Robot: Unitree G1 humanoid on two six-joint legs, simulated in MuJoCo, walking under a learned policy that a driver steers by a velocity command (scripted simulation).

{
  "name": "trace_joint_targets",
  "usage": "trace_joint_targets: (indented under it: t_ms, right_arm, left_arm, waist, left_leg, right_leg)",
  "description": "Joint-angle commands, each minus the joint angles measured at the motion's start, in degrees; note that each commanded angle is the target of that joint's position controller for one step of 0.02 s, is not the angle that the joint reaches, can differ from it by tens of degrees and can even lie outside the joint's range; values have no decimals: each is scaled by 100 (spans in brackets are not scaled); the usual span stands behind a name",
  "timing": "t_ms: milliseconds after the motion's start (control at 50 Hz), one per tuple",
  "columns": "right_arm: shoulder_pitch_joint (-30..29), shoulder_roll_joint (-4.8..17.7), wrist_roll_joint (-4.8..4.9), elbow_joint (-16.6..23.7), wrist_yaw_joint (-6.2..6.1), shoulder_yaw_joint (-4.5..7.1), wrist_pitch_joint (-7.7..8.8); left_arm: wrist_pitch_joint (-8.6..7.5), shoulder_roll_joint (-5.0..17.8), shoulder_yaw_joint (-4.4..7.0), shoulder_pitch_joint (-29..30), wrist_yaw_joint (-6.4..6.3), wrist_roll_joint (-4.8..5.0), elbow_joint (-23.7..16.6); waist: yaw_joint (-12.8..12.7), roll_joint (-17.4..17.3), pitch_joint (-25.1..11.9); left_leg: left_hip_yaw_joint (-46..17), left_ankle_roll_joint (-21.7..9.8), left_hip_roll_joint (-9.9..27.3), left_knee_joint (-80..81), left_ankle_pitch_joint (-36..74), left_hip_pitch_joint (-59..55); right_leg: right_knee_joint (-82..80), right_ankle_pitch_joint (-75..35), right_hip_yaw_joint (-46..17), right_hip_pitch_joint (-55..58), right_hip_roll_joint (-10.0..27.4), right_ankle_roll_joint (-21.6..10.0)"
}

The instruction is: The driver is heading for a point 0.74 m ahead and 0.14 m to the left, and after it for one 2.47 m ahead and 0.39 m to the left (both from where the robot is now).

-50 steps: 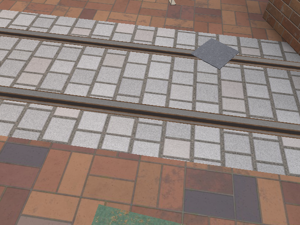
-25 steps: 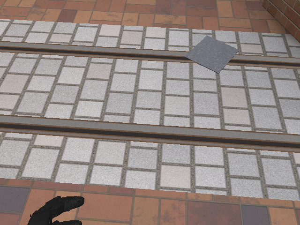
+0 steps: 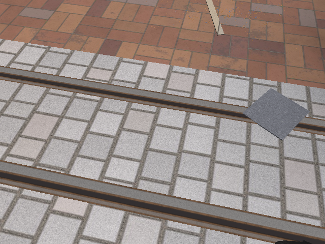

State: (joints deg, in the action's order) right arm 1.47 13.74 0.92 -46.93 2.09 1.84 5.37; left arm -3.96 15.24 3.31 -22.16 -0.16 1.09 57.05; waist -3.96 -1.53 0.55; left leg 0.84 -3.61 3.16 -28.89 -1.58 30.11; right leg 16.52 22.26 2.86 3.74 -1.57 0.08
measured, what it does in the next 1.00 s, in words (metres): walks ahead: left foot, then right foot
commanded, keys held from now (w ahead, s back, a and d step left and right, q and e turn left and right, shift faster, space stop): w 0.46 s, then w+q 0.44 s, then q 0.10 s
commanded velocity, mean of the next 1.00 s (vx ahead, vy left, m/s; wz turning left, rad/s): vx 0.49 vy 0.00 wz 0.20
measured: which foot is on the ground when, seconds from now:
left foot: up 0.00-0.00, down 0.02-0.58, up 0.60-1.00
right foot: down 0.00-0.02, up 0.04-0.54, down 0.56-1.00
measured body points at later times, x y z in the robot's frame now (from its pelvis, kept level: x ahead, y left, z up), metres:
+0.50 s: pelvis +0.27 +0.01 +0.01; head +0.30 +0.01 +0.46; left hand +0.48 +0.24 -0.09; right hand +0.24 -0.26 -0.13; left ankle +0.14 +0.11 -0.73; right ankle +0.46 -0.13 -0.70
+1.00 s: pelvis +0.54 -0.01 +0.01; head +0.57 +0.00 +0.46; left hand +0.50 +0.26 -0.13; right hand +0.76 -0.22 -0.10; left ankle +0.69 +0.17 -0.68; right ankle +0.46 -0.12 -0.73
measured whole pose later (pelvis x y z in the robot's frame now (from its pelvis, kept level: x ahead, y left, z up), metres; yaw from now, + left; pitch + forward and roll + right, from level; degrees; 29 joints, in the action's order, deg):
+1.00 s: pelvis +0.54 -0.01 +0.01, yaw +14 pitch +1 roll -2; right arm 6.3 14.3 0.6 -46.8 1.8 4.4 1.7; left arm -4.5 14.1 4.0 -16.3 -1.5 -0.3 55.6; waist -3.4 -1.8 1.7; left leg 0.3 -2.2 6.3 -40.3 1.1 38.2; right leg 14.2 17.2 15.0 2.4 -0.8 -0.5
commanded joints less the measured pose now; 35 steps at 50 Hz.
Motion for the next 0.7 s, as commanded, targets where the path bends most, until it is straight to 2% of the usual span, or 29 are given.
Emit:
trace_joint_targets:
  t_ms: [20,40,60,80,100,120,140,160,200,240,280,360,420,480,520,540,560,580,600,620,640,660,680,700]
  right_arm:
    - [2006,1369,-50,-224,-63,488,80]
    - [2552,1885,-92,-381,-60,613,35]
    - [2562,1343,-68,-345,-42,451,39]
    - [2068,1073,-47,-269,-52,360,55]
    - [1536,923,-58,-135,-57,303,56]
    - [1196,753,-102,-92,-37,256,62]
    - [1045,624,-154,-88,-23,214,86]
    - [1021,568,-157,-122,-5,205,99]
    - [1174,681,-124,-229,-24,234,138]
    - [1389,816,-120,-334,-90,273,135]
    - [1573,834,-104,-415,-157,272,91]
    - [1888,896,-51,-552,-225,271,45]
    - [2201,929,-21,-724,-239,289,-18]
    - [2322,965,13,-841,-272,330,-109]
    - [2190,1049,31,-823,-291,364,-161]
    - [2028,1084,34,-776,-293,370,-188]
    - [1952,943,-2,-713,-289,313,-203]
    - [2030,671,-122,-541,-287,197,-195]
    - [2840,-88,-18,-571,-239,12,-80]
    - [2427,657,133,-635,-241,185,5]
    - [1918,904,222,-460,-249,272,42]
    - [1694,842,196,-424,-293,279,31]
    - [1614,766,123,-423,-320,322,-14]
    - [1761,637,118,-442,-308,338,-93]
  left_arm:
    - [29,681,61,202,-40,-96,-378]
    - [-97,-63,-157,-534,33,-104,-406]
    - [-242,322,-83,-341,56,-13,-317]
    - [-322,772,40,222,80,150,-492]
    - [-342,780,38,573,48,151,-583]
    - [-317,725,64,753,8,52,-599]
    - [-241,637,88,659,-12,12,-582]
    - [-161,507,78,545,-15,0,-542]
    - [-56,354,65,527,-31,-21,-537]
    - [-25,372,79,907,-48,-69,-676]
    - [-41,332,78,1294,-34,-95,-804]
    - [-101,198,15,2076,46,-54,-1008]
    - [-134,202,-20,2545,131,-14,-1163]
    - [-195,293,-14,2797,236,2,-1332]
    - [-243,479,61,2455,257,-2,-1289]
    - [-266,637,150,1919,239,-13,-1149]
    - [-276,937,303,907,187,-34,-846]
    - [-265,1407,419,-154,115,-127,-671]
    - [-226,1595,440,-302,150,-135,-560]
    - [-236,982,282,-138,142,-96,-644]
    - [-255,739,206,327,114,-81,-711]
    - [-275,606,157,765,116,-102,-767]
    - [-292,446,123,1036,125,-130,-764]
    - [-313,359,101,1155,126,-192,-732]
  waist:
    - [1218,97,-1303]
    - [937,-1391,-2068]
    - [1079,-1194,-2257]
    - [1001,-867,-1397]
    - [825,-428,-876]
    - [666,-158,-497]
    - [459,-288,-372]
    - [363,-353,-328]
    - [285,-294,-195]
    - [342,-161,-29]
    - [431,-142,49]
    - [676,-183,237]
    - [828,-179,401]
    - [789,-207,477]
    - [516,-324,279]
    - [191,-375,-33]
    - [-247,-276,-677]
    - [-524,477,-1651]
    - [-73,2027,-2362]
    - [-288,1304,-1952]
    - [-212,1058,-1143]
    - [-17,617,-734]
    - [135,568,-421]
    - [310,736,-336]
  left_leg:
    - [-563,-577,461,-80,-160,-3050]
    - [-3297,-1514,1815,443,-1311,-5221]
    - [-4317,-1485,1919,1143,-1856,-5322]
    - [-3469,-1173,1741,1207,-1843,-4633]
    - [-2709,-1022,1545,1320,-1322,-3753]
    - [-2176,-949,1326,1515,-827,-2978]
    - [-1787,-867,1136,1693,-510,-2492]
    - [-1565,-868,1019,1860,-372,-2234]
    - [-1203,-951,953,2061,64,-2025]
    - [-1007,-994,964,2176,412,-2125]
    - [-800,-929,905,2221,535,-2282]
    - [-412,-758,735,2308,312,-2376]
    - [-400,-759,906,2183,268,-2855]
    - [-537,-698,1182,1834,608,-3386]
    - [-654,-606,1220,1405,1406,-3481]
    - [-583,-519,1075,830,2250,-3367]
    - [-394,-353,733,-285,2398,-2847]
    - [-107,-131,254,-2183,555,-1555]
    - [-311,154,-661,-3950,-3125,520]
    - [-965,94,-355,-4575,-3148,1025]
    - [-835,26,-92,-4623,-2596,1315]
    - [-729,39,193,-4421,-2061,1071]
    - [-724,55,356,-4146,-1726,844]
    - [-769,51,495,-3998,-1499,486]
  right_leg:
    - [2797,-3625,-161,-1211,979,-586]
    - [5032,-694,-34,-3682,-94,-149]
    - [5792,1013,-954,-4385,-81,-249]
    - [6033,645,-950,-4850,254,-370]
    - [5818,76,-760,-4742,591,-401]
    - [5449,-330,-696,-4507,795,-383]
    - [5162,-604,-734,-4120,967,-373]
    - [5003,-745,-717,-3876,1008,-341]
    - [4695,-965,-644,-3891,1046,-246]
    - [4146,-1432,-627,-4290,1073,-127]
    - [3483,-2005,-592,-4510,1049,-50]
    - [2157,-2888,-348,-4236,813,-40]
    - [1655,-2826,-300,-4294,701,-91]
    - [1336,-2331,-367,-4311,643,-266]
    - [1169,-1916,-298,-3653,464,-380]
    - [1052,-1853,-143,-2825,275,-473]
    - [1144,-1987,-175,-1342,305,-638]
    - [1305,-1933,-1474,511,1501,-982]
    - [519,-755,-4037,2107,2652,-1757]
    - [172,-188,-4022,1689,2453,-1497]
    - [60,-395,-3093,919,2306,-1216]
    - [-124,-910,-2458,91,2120,-1092]
    - [-335,-1254,-1924,-524,1930,-1021]
    - [-511,-1461,-1513,-920,1790,-953]
Keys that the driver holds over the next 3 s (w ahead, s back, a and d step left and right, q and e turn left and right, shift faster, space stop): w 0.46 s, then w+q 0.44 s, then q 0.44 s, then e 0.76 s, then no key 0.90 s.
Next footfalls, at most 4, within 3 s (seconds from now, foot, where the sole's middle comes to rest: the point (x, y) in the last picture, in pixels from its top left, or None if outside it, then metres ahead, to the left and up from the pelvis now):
0.02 left None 0.18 0.12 -0.76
0.56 right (208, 239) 0.50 -0.12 -0.76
1.10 left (145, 182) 0.73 0.15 -0.76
1.58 right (193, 166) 0.83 -0.06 -0.76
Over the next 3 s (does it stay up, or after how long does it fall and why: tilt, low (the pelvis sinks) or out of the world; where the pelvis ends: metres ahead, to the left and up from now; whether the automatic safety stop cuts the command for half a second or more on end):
stays up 0.76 0.00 0.01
